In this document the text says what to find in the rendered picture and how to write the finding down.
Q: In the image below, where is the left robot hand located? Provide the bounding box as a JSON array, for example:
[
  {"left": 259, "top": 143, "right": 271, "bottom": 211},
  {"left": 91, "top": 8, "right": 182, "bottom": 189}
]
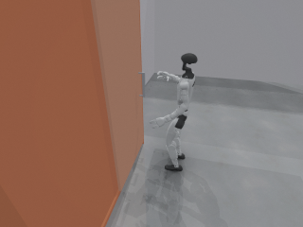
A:
[{"left": 149, "top": 117, "right": 166, "bottom": 129}]

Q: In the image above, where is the robot left upper arm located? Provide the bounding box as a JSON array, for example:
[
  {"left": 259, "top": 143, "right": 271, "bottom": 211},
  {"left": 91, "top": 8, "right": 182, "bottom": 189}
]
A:
[{"left": 179, "top": 79, "right": 189, "bottom": 109}]

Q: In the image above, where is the robot right shin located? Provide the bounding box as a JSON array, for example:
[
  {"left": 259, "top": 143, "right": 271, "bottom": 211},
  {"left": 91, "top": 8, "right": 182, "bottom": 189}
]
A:
[{"left": 173, "top": 135, "right": 182, "bottom": 155}]

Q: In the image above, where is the wardrobe door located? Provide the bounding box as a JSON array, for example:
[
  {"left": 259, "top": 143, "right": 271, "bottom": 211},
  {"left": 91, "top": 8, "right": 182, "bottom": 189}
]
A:
[
  {"left": 91, "top": 0, "right": 144, "bottom": 192},
  {"left": 0, "top": 0, "right": 118, "bottom": 227}
]

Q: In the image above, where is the right robot hand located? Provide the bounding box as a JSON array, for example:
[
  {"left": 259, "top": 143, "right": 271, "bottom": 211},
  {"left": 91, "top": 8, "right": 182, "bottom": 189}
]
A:
[{"left": 157, "top": 71, "right": 169, "bottom": 81}]

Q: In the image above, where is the robot right forearm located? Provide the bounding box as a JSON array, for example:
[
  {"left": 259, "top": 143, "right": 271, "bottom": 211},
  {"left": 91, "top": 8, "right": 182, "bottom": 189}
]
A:
[{"left": 169, "top": 74, "right": 180, "bottom": 83}]

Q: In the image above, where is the handle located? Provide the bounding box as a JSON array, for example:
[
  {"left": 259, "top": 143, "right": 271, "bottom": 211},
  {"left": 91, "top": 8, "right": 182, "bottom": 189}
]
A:
[{"left": 138, "top": 72, "right": 146, "bottom": 97}]

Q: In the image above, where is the robot right foot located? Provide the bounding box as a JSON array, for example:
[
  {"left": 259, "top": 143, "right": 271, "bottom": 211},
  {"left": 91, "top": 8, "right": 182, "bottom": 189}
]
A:
[{"left": 177, "top": 153, "right": 186, "bottom": 160}]

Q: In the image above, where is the robot left forearm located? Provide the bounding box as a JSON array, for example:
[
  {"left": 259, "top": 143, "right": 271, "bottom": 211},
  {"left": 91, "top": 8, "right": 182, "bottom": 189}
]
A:
[{"left": 164, "top": 104, "right": 187, "bottom": 122}]

